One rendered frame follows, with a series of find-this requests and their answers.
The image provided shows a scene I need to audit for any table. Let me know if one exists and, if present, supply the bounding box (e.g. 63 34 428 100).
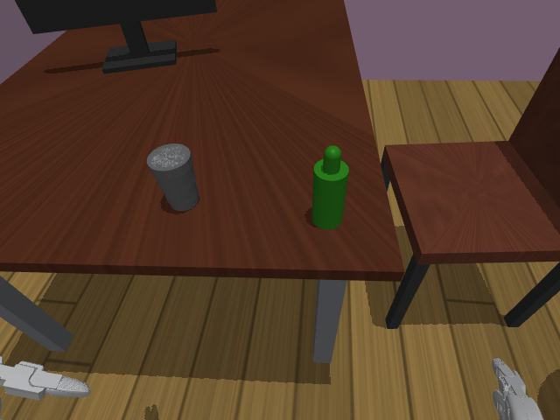
0 0 405 363

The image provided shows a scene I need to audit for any left robot hand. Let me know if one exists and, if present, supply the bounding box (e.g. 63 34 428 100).
0 356 90 400

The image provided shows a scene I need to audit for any chair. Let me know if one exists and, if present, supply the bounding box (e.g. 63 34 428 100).
381 47 560 329

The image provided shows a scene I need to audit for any right robot hand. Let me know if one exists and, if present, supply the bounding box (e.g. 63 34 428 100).
492 358 543 420

